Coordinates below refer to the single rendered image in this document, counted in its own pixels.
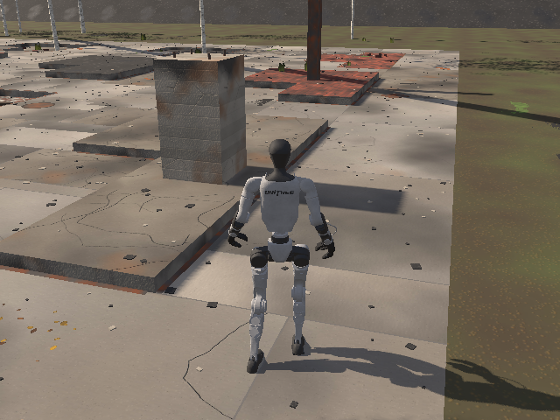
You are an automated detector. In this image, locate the robot right hand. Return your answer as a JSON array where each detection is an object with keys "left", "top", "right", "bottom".
[{"left": 315, "top": 239, "right": 335, "bottom": 259}]

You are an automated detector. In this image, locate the robot left upper arm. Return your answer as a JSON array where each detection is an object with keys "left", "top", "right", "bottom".
[{"left": 235, "top": 177, "right": 262, "bottom": 224}]

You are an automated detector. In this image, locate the robot left hand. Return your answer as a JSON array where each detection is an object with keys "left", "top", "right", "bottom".
[{"left": 227, "top": 233, "right": 248, "bottom": 248}]

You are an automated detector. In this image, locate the robot right forearm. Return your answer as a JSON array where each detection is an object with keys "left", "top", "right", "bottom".
[{"left": 315, "top": 213, "right": 333, "bottom": 245}]

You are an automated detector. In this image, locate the robot left forearm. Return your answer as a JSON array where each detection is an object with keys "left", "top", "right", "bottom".
[{"left": 228, "top": 210, "right": 244, "bottom": 237}]

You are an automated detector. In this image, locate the robot right upper arm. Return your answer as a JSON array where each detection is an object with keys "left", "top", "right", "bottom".
[{"left": 298, "top": 177, "right": 324, "bottom": 227}]

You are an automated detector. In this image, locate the humanoid robot torso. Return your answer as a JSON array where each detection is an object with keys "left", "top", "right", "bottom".
[{"left": 259, "top": 172, "right": 301, "bottom": 263}]

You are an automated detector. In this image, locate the robot right foot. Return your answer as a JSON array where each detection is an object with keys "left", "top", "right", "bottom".
[{"left": 292, "top": 334, "right": 305, "bottom": 355}]

